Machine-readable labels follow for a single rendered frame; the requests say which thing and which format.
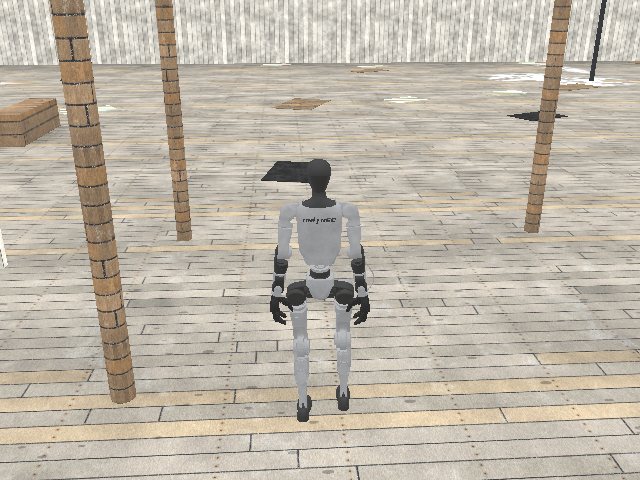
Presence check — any right robot upper arm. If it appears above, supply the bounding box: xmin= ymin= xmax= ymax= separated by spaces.
xmin=340 ymin=202 xmax=362 ymax=259

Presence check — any left robot upper arm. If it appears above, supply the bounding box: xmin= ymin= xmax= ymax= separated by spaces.
xmin=277 ymin=203 xmax=298 ymax=259

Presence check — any robot left hand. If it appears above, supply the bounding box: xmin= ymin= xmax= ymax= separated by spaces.
xmin=270 ymin=295 xmax=293 ymax=325

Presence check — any robot head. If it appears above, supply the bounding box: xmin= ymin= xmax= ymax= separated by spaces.
xmin=302 ymin=159 xmax=336 ymax=208

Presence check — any robot right hand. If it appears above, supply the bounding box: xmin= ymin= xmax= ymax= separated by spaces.
xmin=346 ymin=295 xmax=370 ymax=325

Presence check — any right robot forearm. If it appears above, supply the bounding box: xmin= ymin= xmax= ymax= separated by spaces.
xmin=351 ymin=244 xmax=369 ymax=297

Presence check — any left robot forearm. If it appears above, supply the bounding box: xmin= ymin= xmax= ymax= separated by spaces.
xmin=271 ymin=245 xmax=288 ymax=297

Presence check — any right robot foot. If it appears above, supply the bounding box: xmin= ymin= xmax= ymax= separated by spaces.
xmin=336 ymin=385 xmax=350 ymax=411

